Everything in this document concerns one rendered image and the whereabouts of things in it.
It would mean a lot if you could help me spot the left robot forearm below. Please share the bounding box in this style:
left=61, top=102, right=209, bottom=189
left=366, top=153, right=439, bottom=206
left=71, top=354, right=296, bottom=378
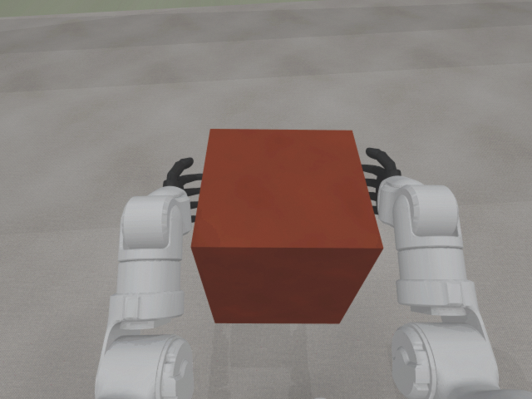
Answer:
left=95, top=186, right=192, bottom=398

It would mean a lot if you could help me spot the robot left hand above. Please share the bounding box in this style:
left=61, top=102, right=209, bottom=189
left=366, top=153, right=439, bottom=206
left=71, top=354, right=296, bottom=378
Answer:
left=163, top=157, right=203, bottom=223

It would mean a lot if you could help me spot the right robot forearm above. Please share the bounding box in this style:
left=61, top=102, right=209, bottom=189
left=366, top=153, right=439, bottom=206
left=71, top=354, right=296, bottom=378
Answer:
left=377, top=175, right=499, bottom=384

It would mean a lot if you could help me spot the left robot upper arm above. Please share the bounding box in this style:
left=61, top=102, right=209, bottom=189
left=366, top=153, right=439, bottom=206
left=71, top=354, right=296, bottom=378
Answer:
left=96, top=334, right=194, bottom=399

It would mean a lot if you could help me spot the carton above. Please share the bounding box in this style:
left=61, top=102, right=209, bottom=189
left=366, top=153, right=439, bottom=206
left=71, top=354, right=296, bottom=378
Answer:
left=191, top=129, right=383, bottom=323

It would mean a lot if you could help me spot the robot right hand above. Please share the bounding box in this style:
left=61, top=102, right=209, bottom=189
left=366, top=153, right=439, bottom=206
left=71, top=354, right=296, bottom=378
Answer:
left=362, top=148, right=401, bottom=214

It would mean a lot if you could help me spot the right robot upper arm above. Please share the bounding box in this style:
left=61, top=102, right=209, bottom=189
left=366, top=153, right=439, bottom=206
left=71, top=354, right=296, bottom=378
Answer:
left=392, top=323, right=532, bottom=399

